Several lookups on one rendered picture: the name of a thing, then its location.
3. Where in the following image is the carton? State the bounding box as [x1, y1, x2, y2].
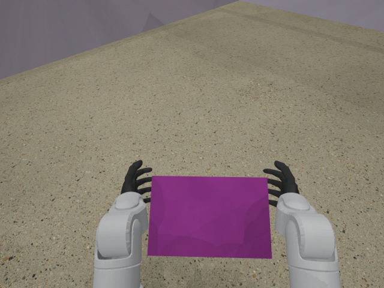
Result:
[147, 176, 272, 259]

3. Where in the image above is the robot left hand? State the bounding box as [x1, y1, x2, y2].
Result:
[121, 160, 152, 203]

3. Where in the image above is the left robot forearm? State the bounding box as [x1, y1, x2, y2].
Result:
[93, 192, 149, 288]

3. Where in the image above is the robot right hand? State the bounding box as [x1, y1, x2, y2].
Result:
[263, 161, 300, 207]

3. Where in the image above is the right robot forearm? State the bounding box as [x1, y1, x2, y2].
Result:
[275, 193, 341, 288]

